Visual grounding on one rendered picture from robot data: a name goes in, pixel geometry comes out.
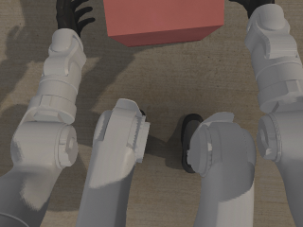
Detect robot right hand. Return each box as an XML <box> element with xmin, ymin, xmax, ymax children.
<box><xmin>229</xmin><ymin>0</ymin><xmax>275</xmax><ymax>19</ymax></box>

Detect right robot upper arm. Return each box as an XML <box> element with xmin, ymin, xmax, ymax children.
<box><xmin>256</xmin><ymin>110</ymin><xmax>303</xmax><ymax>227</ymax></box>

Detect left robot upper arm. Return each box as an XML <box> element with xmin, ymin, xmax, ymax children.
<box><xmin>0</xmin><ymin>121</ymin><xmax>79</xmax><ymax>227</ymax></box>

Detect right robot forearm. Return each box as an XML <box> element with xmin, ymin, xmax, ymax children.
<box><xmin>244</xmin><ymin>4</ymin><xmax>303</xmax><ymax>114</ymax></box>

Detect robot left shin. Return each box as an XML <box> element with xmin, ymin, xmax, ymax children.
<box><xmin>92</xmin><ymin>98</ymin><xmax>143</xmax><ymax>147</ymax></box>

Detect robot left hand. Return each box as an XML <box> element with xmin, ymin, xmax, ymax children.
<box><xmin>56</xmin><ymin>0</ymin><xmax>96</xmax><ymax>37</ymax></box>

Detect left robot forearm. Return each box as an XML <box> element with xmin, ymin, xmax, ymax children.
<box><xmin>10</xmin><ymin>28</ymin><xmax>86</xmax><ymax>162</ymax></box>

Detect left robot thigh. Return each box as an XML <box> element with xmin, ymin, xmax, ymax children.
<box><xmin>75</xmin><ymin>107</ymin><xmax>151</xmax><ymax>227</ymax></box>

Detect carton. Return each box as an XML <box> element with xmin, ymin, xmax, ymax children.
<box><xmin>103</xmin><ymin>0</ymin><xmax>224</xmax><ymax>47</ymax></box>

